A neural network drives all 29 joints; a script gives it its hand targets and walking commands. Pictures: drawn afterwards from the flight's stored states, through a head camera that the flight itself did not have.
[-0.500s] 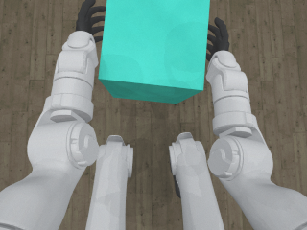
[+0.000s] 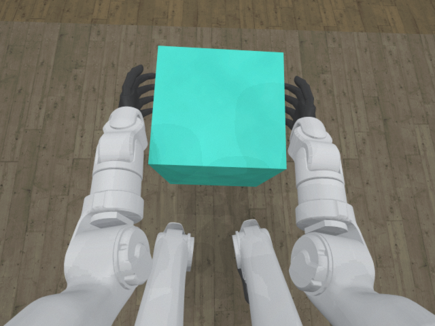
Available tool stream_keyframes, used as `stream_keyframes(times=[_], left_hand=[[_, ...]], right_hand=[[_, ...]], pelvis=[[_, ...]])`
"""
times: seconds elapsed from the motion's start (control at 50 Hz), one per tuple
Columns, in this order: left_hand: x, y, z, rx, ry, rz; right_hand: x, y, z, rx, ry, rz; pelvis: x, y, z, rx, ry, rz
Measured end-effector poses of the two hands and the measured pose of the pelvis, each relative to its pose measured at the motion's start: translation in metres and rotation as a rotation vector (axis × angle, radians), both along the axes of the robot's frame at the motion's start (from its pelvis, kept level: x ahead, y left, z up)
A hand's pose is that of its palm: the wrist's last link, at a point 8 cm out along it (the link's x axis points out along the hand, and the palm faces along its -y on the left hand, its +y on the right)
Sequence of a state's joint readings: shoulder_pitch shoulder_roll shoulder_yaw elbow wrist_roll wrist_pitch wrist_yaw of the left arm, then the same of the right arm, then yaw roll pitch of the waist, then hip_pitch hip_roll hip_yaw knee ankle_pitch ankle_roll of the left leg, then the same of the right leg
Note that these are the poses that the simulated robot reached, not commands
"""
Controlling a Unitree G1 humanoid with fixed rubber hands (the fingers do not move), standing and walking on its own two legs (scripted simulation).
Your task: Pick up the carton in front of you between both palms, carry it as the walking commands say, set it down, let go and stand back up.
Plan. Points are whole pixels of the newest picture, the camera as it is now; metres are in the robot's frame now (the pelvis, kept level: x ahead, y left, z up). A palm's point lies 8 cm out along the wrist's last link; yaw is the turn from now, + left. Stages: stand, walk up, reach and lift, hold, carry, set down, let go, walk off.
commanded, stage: reach and lift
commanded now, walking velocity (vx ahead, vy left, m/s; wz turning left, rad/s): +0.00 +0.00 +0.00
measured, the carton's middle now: (216, 130) +0.48 -0.01 -0.12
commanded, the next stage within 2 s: hold in 1.92 s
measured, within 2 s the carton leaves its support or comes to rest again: neither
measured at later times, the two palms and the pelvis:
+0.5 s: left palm (90, 95) +0.42 +0.14 +0.12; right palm (353, 104) +0.41 -0.16 +0.12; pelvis +0.06 -0.01 +0.14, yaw +0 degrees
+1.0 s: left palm out of the picture +0.38 +0.15 +0.26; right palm out of the picture +0.38 -0.15 +0.25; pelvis +0.08 +0.00 +0.22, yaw +0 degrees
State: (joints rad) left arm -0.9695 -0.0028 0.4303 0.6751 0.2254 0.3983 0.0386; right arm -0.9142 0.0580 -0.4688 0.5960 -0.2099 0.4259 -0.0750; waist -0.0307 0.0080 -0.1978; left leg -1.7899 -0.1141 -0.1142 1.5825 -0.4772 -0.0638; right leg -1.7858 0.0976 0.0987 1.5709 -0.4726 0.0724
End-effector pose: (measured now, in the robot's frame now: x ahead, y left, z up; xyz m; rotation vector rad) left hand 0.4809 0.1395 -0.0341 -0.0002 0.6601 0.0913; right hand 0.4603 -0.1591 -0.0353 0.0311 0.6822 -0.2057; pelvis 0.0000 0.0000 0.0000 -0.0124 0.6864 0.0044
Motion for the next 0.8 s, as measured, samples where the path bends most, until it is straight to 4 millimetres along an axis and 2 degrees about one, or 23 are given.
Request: stream_keyframes(times=[0.52, 0.68, 0.8], left_hand=[[-0.058, 0.002, 0.163, -0.012, 0.004, 0.050], [-0.076, 0.005, 0.210, -0.006, 0.002, 0.061], [-0.088, 0.006, 0.244, -0.002, -0.012, 0.064]], right_hand=[[-0.047, 0.002, 0.161, 0.020, 0.002, 0.024], [-0.060, 0.004, 0.209, 0.016, -0.001, 0.041], [-0.069, 0.006, 0.244, 0.008, -0.015, 0.053]], pelvis=[[0.060, -0.006, 0.150, 0.011, -0.296, -0.004], [0.074, -0.007, 0.187, 0.013, -0.435, -0.001], [0.081, -0.007, 0.207, 0.012, -0.539, -0.002]])
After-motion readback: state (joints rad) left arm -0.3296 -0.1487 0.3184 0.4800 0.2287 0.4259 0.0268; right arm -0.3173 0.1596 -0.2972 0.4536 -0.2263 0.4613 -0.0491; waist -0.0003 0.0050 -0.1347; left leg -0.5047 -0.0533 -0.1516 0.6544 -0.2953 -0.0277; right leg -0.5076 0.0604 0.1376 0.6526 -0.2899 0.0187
